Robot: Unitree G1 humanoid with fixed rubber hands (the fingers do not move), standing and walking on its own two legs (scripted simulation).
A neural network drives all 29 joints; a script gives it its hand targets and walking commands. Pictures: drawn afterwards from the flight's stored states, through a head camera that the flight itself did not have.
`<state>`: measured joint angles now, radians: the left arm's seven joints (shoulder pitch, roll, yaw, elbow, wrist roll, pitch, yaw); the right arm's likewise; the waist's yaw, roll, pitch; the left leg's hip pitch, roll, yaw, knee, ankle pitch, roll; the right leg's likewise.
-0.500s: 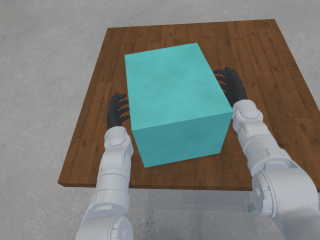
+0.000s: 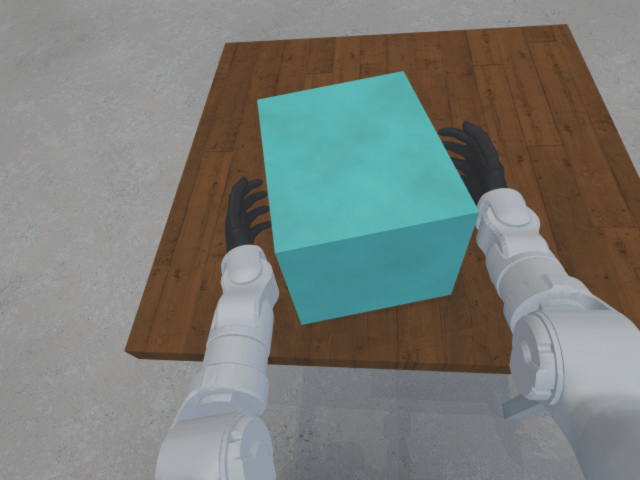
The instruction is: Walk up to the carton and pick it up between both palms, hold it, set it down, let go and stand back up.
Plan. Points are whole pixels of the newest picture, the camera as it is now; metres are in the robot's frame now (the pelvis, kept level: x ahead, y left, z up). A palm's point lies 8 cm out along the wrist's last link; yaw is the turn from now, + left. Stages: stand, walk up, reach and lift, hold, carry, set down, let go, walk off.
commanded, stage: set down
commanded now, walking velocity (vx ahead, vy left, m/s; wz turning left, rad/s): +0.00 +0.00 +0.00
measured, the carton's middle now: (353, 196) +0.49 +0.04 +0.01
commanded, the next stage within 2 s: none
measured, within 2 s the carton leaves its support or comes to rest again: neither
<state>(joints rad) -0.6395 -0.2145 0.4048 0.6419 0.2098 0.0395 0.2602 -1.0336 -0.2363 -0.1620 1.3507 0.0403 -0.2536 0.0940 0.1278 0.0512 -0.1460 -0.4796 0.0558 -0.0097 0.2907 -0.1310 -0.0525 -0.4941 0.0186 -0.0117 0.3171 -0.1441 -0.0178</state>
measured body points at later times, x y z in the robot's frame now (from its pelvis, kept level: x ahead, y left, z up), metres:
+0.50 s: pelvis +0.00 +0.00 +0.00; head +0.10 -0.02 +0.44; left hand +0.39 +0.17 +0.04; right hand +0.49 -0.13 +0.06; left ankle -0.02 +0.15 -0.74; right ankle -0.02 -0.10 -0.74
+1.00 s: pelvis +0.00 +0.00 +0.00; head +0.11 -0.02 +0.43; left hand +0.40 +0.17 +0.03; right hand +0.49 -0.13 +0.05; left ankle -0.02 +0.15 -0.74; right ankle -0.02 -0.10 -0.74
